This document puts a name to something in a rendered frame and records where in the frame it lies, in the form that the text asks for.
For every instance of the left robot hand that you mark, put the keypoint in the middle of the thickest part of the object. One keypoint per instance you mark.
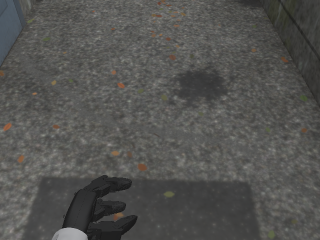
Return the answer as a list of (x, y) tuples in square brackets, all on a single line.
[(86, 208)]

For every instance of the robot left forearm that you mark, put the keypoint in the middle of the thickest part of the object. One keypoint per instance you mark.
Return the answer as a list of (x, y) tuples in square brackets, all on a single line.
[(70, 234)]

